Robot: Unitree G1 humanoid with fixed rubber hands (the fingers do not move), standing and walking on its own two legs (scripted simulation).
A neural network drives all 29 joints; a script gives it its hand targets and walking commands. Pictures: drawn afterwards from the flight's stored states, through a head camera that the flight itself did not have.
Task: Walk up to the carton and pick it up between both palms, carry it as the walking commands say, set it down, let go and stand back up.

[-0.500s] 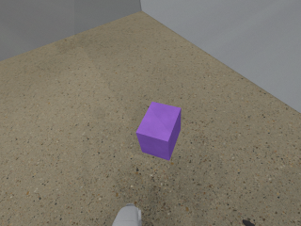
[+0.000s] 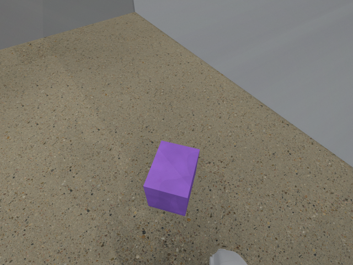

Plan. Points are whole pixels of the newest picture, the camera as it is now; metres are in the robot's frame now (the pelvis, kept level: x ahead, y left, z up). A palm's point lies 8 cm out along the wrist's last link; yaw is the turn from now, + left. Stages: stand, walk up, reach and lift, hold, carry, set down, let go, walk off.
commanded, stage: walk up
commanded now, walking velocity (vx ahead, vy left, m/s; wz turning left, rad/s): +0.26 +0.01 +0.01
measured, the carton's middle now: (173, 178) +0.62 +0.01 -0.64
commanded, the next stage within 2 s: none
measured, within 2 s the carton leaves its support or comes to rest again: neither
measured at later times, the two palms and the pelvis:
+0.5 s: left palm out of the picture +0.11 +0.20 -0.14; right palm out of the picture +0.09 -0.27 -0.15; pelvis +0.07 -0.04 -0.01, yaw +2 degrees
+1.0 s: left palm out of the picture +0.06 +0.28 -0.15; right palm out of the picture +0.11 -0.17 -0.14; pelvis +0.06 +0.05 -0.01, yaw +2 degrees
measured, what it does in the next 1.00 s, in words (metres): steps on the spot: right foot, then left foot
